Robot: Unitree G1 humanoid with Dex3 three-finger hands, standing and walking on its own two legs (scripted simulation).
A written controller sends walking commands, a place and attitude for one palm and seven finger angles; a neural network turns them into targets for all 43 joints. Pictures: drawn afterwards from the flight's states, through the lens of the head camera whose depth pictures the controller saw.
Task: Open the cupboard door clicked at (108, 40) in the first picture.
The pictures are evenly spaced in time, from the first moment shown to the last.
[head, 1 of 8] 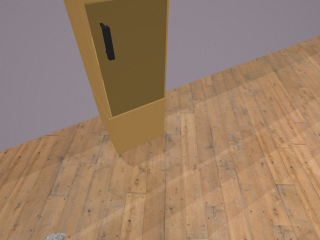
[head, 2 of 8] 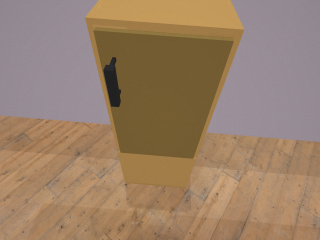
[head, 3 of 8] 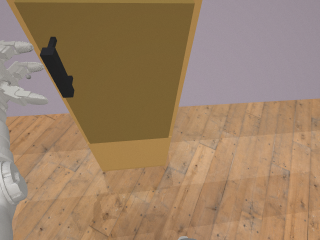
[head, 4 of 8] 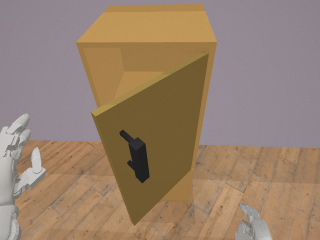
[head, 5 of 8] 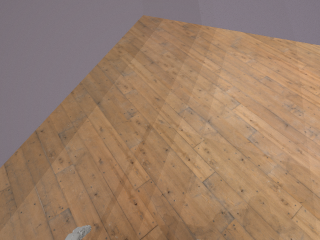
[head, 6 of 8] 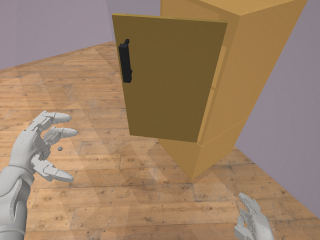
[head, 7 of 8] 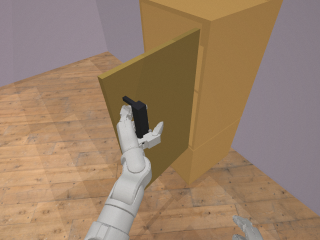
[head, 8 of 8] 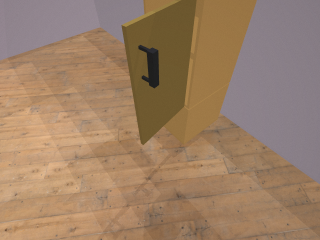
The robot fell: no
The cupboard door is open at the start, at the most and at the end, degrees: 0 100 100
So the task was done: yes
